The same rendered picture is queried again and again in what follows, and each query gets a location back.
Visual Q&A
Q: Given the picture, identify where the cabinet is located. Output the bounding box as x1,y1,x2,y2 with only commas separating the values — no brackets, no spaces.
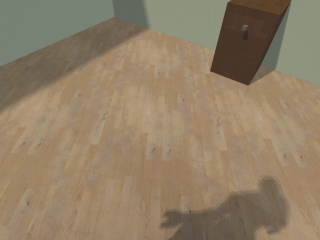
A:
210,0,292,86

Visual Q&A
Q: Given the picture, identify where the drawer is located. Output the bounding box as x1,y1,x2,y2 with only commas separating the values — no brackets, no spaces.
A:
224,12,274,40

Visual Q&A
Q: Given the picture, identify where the handle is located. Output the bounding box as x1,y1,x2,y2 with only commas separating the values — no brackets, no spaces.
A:
241,25,248,31

